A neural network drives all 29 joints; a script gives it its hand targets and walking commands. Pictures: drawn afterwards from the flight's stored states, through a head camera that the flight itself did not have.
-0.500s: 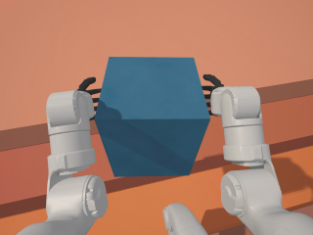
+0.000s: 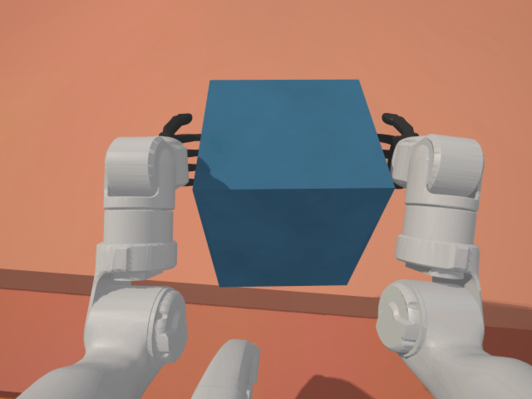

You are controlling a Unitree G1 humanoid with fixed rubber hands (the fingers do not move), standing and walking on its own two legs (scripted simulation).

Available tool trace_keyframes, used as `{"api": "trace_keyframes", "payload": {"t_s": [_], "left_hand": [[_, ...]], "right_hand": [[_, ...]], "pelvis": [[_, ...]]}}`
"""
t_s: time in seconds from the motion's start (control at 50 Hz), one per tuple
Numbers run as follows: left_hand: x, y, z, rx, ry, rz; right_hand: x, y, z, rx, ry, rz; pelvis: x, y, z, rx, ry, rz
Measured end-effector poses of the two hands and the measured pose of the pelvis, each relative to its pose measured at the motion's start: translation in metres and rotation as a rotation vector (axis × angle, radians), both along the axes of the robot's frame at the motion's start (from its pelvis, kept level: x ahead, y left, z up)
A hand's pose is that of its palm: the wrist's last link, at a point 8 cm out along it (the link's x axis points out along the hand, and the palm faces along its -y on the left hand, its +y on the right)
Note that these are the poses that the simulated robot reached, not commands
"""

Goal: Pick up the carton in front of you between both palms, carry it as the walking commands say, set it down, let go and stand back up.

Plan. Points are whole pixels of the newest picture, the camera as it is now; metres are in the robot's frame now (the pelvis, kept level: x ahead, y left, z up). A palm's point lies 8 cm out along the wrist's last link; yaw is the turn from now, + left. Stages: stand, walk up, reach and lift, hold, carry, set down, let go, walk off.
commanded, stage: carry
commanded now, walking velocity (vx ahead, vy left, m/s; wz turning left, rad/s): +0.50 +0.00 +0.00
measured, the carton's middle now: (283, 191) +0.40 +0.03 +0.10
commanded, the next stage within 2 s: none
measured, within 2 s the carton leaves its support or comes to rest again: neither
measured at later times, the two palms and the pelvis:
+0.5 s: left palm out of the picture +0.71 +0.15 +0.33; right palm out of the picture +0.66 -0.15 +0.33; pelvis +0.31 +0.05 +0.16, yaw -2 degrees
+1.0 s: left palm out of the picture +1.00 +0.14 +0.47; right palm out of the picture +1.03 -0.16 +0.47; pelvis +0.63 -0.03 +0.30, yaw +0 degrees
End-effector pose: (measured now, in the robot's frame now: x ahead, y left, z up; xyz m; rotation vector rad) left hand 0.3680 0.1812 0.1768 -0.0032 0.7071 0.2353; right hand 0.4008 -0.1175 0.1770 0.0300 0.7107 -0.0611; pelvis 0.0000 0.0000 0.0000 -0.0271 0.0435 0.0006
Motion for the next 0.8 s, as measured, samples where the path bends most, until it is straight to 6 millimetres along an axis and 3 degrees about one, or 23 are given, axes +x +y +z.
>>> {"api": "trace_keyframes", "payload": {"t_s": [0.06,0.14,0.24,0.32,0.38,0.46,0.54,0.62,0.7,0.8], "left_hand": [[0.041,-0.008,0.038,0.024,-0.054,-0.024],[0.098,-0.015,0.070,0.031,-0.066,-0.073],[0.184,-0.022,0.084,0.006,-0.011,-0.135],[0.252,-0.035,0.084,-0.041,0.061,-0.222],[0.281,-0.039,0.090,-0.089,0.097,-0.230],[0.320,-0.037,0.127,-0.093,0.052,-0.225],[0.368,-0.029,0.173,-0.102,-0.041,-0.210],[0.419,-0.028,0.203,-0.108,-0.080,-0.190],[0.475,-0.026,0.218,-0.086,-0.060,-0.151],[0.527,-0.016,0.221,-0.033,0.021,-0.034]], "right_hand": [[0.034,-0.009,0.032,0.011,-0.055,-0.017],[0.081,-0.013,0.056,0.033,-0.067,-0.027],[0.142,-0.020,0.068,-0.002,-0.013,-0.080],[0.172,-0.030,0.071,-0.055,0.063,-0.167],[0.190,-0.033,0.082,-0.086,0.099,-0.189],[0.234,-0.031,0.124,-0.081,0.055,-0.194],[0.292,-0.026,0.177,-0.093,-0.036,-0.179],[0.353,-0.025,0.216,-0.119,-0.075,-0.152],[0.425,-0.025,0.235,-0.111,-0.055,-0.109],[0.522,-0.015,0.235,-0.068,0.022,0.010]], "pelvis": [[0.038,0.007,0.012,0.019,0.010,-0.012],[0.096,0.021,0.026,0.061,-0.001,-0.024],[0.172,0.040,0.046,0.110,0.035,-0.025],[0.217,0.058,0.076,0.102,0.020,-0.030],[0.244,0.056,0.107,0.101,0.004,-0.032],[0.285,0.057,0.144,0.065,-0.005,-0.043],[0.333,0.047,0.166,0.037,0.008,-0.040],[0.392,0.029,0.179,-0.002,0.005,-0.023],[0.456,0.010,0.190,-0.049,0.026,-0.022],[0.531,-0.022,0.213,-0.039,0.003,-0.016]]}}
